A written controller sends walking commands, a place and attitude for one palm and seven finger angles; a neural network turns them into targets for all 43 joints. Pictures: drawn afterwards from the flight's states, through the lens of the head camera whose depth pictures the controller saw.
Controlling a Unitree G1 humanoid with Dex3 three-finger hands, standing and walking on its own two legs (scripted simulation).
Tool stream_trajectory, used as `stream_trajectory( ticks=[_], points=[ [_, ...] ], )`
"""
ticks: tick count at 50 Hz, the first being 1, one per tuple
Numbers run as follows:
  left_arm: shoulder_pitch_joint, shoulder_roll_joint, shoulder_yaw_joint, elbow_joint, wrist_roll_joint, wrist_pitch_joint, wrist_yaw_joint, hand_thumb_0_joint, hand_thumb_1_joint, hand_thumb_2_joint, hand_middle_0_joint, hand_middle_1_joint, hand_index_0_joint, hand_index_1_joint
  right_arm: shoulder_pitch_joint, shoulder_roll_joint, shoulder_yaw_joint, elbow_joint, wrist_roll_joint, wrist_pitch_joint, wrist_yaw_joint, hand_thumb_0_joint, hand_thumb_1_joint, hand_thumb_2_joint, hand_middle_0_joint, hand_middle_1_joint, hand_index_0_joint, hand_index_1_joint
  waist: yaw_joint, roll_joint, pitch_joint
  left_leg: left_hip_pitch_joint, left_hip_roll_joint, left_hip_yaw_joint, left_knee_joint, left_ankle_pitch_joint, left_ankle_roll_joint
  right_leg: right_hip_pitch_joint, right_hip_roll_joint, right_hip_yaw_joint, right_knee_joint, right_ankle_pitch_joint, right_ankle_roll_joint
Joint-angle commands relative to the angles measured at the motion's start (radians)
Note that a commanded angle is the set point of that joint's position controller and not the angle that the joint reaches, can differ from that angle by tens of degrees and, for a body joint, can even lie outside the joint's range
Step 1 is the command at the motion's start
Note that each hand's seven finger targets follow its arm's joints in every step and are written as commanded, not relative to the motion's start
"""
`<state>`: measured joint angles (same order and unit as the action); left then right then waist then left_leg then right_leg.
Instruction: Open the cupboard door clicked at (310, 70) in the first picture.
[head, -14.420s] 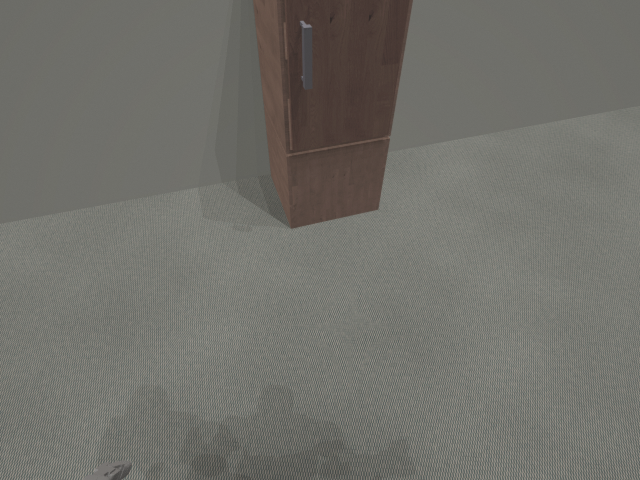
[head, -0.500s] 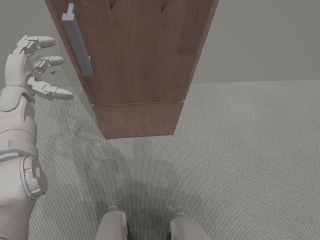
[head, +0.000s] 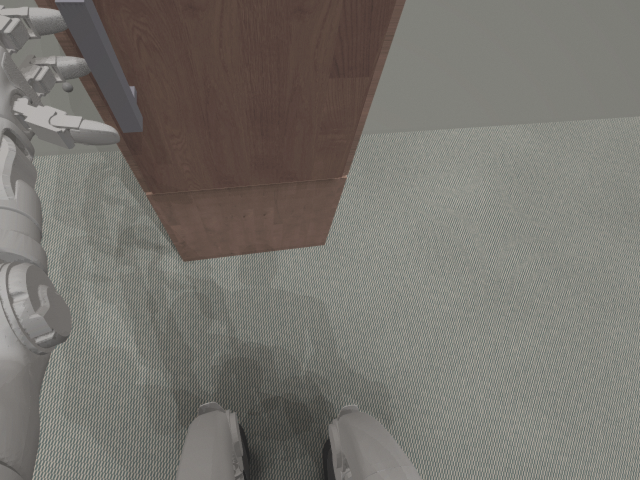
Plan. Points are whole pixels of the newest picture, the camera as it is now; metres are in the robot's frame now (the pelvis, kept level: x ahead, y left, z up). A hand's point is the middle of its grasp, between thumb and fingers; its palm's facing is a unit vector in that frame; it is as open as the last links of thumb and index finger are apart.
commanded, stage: move the hooked fingers beside the handle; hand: left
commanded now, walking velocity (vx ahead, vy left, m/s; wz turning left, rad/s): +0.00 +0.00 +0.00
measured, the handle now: (108, 57) +0.60 +0.18 +0.09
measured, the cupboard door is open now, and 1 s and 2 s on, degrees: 0 0 0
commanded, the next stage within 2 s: slide the fingers in behind the handle in 0.62 s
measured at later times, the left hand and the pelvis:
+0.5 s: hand (65, 92) +0.54 +0.22 +0.09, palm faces +0.06 -1.00 +0.01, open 14.0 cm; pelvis +0.01 +0.00 +0.00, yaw +0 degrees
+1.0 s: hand (80, 94) +0.54 +0.21 +0.09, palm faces +0.05 -1.00 +0.02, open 14.0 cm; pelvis +0.00 +0.00 +0.00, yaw +1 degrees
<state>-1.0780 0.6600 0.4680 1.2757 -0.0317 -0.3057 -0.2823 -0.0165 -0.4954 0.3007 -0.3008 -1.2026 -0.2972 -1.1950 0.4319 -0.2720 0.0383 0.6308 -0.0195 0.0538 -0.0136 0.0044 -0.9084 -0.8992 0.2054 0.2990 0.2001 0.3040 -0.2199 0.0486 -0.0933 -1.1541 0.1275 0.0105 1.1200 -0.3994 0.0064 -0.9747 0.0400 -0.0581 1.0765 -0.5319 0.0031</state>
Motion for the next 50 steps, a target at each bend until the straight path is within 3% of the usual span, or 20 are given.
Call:
stream_trajectory(
  ticks=[1,2,5,8,9,12,15,17,22,24,27,33,35,36,38,40,41,44,47,50],
  points=[
    [-0.416,0.313,0.056,-0.254,-0.019,-0.088,0.012,0.0,-0.5,0.3,-0.3,-1.2,-0.3,-1.2,0.202,-0.195,-0.074,-0.04,-0.005,-0.004,-0.006,0.0,-0.9,-0.9,0.2,0.3,0.2,0.3,0.018,0.153,-0.559,0.619,-0.059,-0.072,-0.068,0.361,0.031,0.041,0.044,0.011,-0.148,0.349,-0.014],
    [-0.427,0.296,0.041,-0.263,-0.024,-0.091,0.01,0.0,-0.5,0.3,-0.3,-1.2,-0.3,-1.2,0.198,-0.193,-0.073,-0.04,-0.003,-0.004,-0.005,0.0,-0.9,-0.9,0.2,0.3,0.2,0.3,0.013,0.164,-0.551,0.615,-0.062,-0.067,-0.069,0.353,0.033,0.044,0.044,0.015,-0.156,0.349,-0.013],
    [-0.435,0.34,0.079,-0.299,-0.024,-0.107,0.011,0.0,-0.5,0.3,-0.3,-1.2,-0.3,-1.2,0.205,-0.193,-0.076,-0.035,-0.003,-0.003,-0.006,0.0,-0.9,-0.9,0.2,0.3,0.2,0.3,0.025,0.167,-0.6,0.636,-0.062,-0.069,-0.066,0.383,0.032,0.076,0.046,0.017,-0.149,0.382,-0.014],
    [-0.403,0.252,0.016,-0.299,-0.024,-0.1,0.002,0.0,-0.5,0.3,-0.3,-1.2,-0.3,-1.2,0.197,-0.185,-0.078,-0.03,0.0,0.0,-0.002,0.0,-0.9,-0.9,0.2,0.3,0.2,0.3,0.018,0.191,-0.572,0.681,-0.061,-0.076,-0.078,0.395,0.026,0.043,0.048,0.006,-0.159,0.372,-0.017],
    [-0.402,0.206,-0.01,-0.285,-0.031,-0.096,-0.002,0.0,-0.5,0.3,-0.3,-1.2,-0.3,-1.2,0.201,-0.183,-0.08,-0.025,-0.001,0.0,-0.001,0.0,-0.9,-0.9,0.2,0.3,0.2,0.3,0.004,0.185,-0.556,0.695,-0.06,-0.08,-0.077,0.398,0.028,0.018,0.049,0.004,-0.163,0.367,-0.018],
    [-0.397,0.202,-0.022,-0.204,-0.036,-0.061,-0.008,0.0,-0.5,0.3,-0.3,-1.2,-0.3,-1.2,0.201,-0.193,-0.078,-0.016,0.003,0.006,-0.004,0.0,-0.9,-0.9,0.2,0.3,0.2,0.3,-0.017,0.132,-0.455,0.638,-0.058,-0.083,-0.09,0.323,0.03,-0.016,0.048,-0.002,-0.182,0.307,-0.014],
    [-0.426,0.169,-0.049,-0.199,-0.042,-0.057,-0.009,0.0,-0.5,0.3,-0.3,-1.2,-0.3,-1.2,0.198,-0.192,-0.075,-0.017,0.0,0.002,-0.006,0.0,-0.9,-0.9,0.2,0.3,0.2,0.3,-0.026,0.139,-0.447,0.639,-0.059,-0.086,-0.091,0.317,0.031,-0.038,0.043,-0.003,-0.179,0.295,-0.016],
    [-0.407,0.21,-0.014,-0.201,-0.041,-0.069,-0.003,0.0,-0.5,0.3,-0.3,-1.2,-0.3,-1.2,0.196,-0.193,-0.074,-0.021,-0.003,-0.002,-0.006,0.0,-0.9,-0.9,0.2,0.3,0.2,0.3,-0.005,0.144,-0.465,0.624,-0.062,-0.083,-0.079,0.328,0.03,-0.023,0.042,0.0,-0.169,0.302,-0.019],
    [-0.417,0.236,0.015,-0.285,-0.03,-0.121,0.02,0.0,-0.5,0.3,-0.3,-1.2,-0.3,-1.2,0.187,-0.185,-0.079,-0.025,-0.009,-0.004,0.002,0.0,-0.9,-0.9,0.2,0.3,0.2,0.3,0.018,0.209,-0.566,0.685,-0.061,-0.084,-0.059,0.404,0.024,-0.001,0.042,0.005,-0.142,0.357,-0.023],
    [-0.41,0.227,0.013,-0.281,-0.031,-0.119,0.024,0.0,-0.5,0.3,-0.3,-1.2,-0.3,-1.2,0.187,-0.185,-0.076,-0.028,-0.01,-0.001,0.004,0.0,-0.9,-0.9,0.2,0.3,0.2,0.3,0.017,0.191,-0.566,0.678,-0.064,-0.085,-0.058,0.414,0.026,0.013,0.043,0.004,-0.139,0.372,-0.022],
    [-0.426,0.239,0.003,-0.234,-0.024,-0.087,0.023,0.0,-0.5,0.3,-0.3,-1.2,-0.3,-1.2,0.181,-0.19,-0.074,-0.03,-0.001,0.008,0.0,0.0,-0.9,-0.9,0.2,0.3,0.2,0.3,-0.006,0.136,-0.506,0.605,-0.063,-0.075,-0.061,0.338,0.033,0.021,0.042,0.007,-0.152,0.341,-0.011],
    [-0.448,0.22,-0.003,-0.329,-0.035,-0.115,0.017,0.0,-0.5,0.3,-0.3,-1.2,-0.3,-1.2,0.179,-0.182,-0.08,-0.024,-0.003,0.003,0.0,0.0,-0.9,-0.9,0.2,0.3,0.2,0.3,0.009,0.209,-0.596,0.704,-0.062,-0.085,-0.057,0.416,0.024,0.022,0.046,0.007,-0.145,0.383,-0.02],
    [-0.411,0.205,0.0,-0.29,-0.047,-0.113,0.012,0.0,-0.5,0.3,-0.3,-1.2,-0.3,-1.2,0.179,-0.184,-0.082,-0.018,0.0,0.002,0.001,0.0,-0.9,-0.9,0.2,0.3,0.2,0.3,0.004,0.162,-0.575,0.684,-0.062,-0.084,-0.058,0.4,0.028,0.024,0.048,0.006,-0.153,0.38,-0.017],
    [-0.408,0.195,-0.014,-0.253,-0.047,-0.099,0.008,0.0,-0.5,0.3,-0.3,-1.2,-0.3,-1.2,0.179,-0.184,-0.078,-0.015,0.002,0.004,-0.001,0.0,-0.9,-0.9,0.2,0.3,0.2,0.3,-0.007,0.137,-0.531,0.643,-0.063,-0.079,-0.062,0.369,0.031,0.028,0.048,0.007,-0.159,0.369,-0.014],
    [-0.39,0.167,-0.038,-0.212,-0.049,-0.07,0.002,0.0,-0.5,0.3,-0.3,-1.2,-0.3,-1.2,0.179,-0.183,-0.075,-0.017,0.006,0.004,0.001,0.0,-0.9,-0.9,0.2,0.3,0.2,0.3,-0.009,0.122,-0.48,0.595,-0.07,-0.07,-0.07,0.32,0.035,0.033,0.046,0.007,-0.171,0.346,-0.011],
    [-0.382,0.17,-0.037,-0.218,-0.044,-0.065,0.003,0.0,-0.5,0.3,-0.3,-1.2,-0.3,-1.2,0.181,-0.184,-0.075,-0.022,0.004,0.003,0.0,0.0,-0.9,-0.9,0.2,0.3,0.2,0.3,0.001,0.138,-0.495,0.612,-0.07,-0.071,-0.074,0.333,0.033,0.03,0.044,0.007,-0.168,0.349,-0.014],
    [-0.369,0.177,-0.03,-0.196,-0.045,-0.058,0.007,0.0,-0.5,0.3,-0.3,-1.2,-0.3,-1.2,0.181,-0.185,-0.073,-0.023,0.004,0.004,-0.001,0.0,-0.9,-0.9,0.2,0.3,0.2,0.3,0.0,0.112,-0.473,0.588,-0.069,-0.07,-0.073,0.324,0.035,0.031,0.044,0.006,-0.169,0.343,-0.014],
    [-0.422,0.16,-0.045,-0.209,-0.047,-0.07,0.02,0.0,-0.5,0.3,-0.3,-1.2,-0.3,-1.2,0.185,-0.18,-0.071,-0.02,-0.001,-0.003,0.0,0.0,-0.9,-0.9,0.2,0.3,0.2,0.3,-0.019,0.108,-0.441,0.564,-0.069,-0.072,-0.069,0.298,0.038,0.011,0.044,0.009,-0.169,0.319,-0.014],
    [-0.451,0.206,-0.013,-0.25,-0.041,-0.1,0.036,0.0,-0.5,0.3,-0.3,-1.2,-0.3,-1.2,0.181,-0.182,-0.074,-0.021,-0.005,-0.01,0.0,0.0,-0.9,-0.9,0.2,0.3,0.2,0.3,-0.006,0.148,-0.498,0.578,-0.067,-0.07,-0.058,0.301,0.034,0.015,0.042,0.015,-0.157,0.313,-0.016],
    [-0.449,0.204,-0.003,-0.29,-0.035,-0.129,0.049,0.0,-0.5,0.3,-0.3,-1.2,-0.3,-1.2,0.183,-0.178,-0.077,-0.017,-0.008,-0.016,0.006,0.0,-0.9,-0.9,0.2,0.3,0.2,0.3,0.009,0.183,-0.565,0.625,-0.066,-0.073,-0.051,0.344,0.03,0.024,0.042,0.015,-0.143,0.341,-0.019]
  ],
)
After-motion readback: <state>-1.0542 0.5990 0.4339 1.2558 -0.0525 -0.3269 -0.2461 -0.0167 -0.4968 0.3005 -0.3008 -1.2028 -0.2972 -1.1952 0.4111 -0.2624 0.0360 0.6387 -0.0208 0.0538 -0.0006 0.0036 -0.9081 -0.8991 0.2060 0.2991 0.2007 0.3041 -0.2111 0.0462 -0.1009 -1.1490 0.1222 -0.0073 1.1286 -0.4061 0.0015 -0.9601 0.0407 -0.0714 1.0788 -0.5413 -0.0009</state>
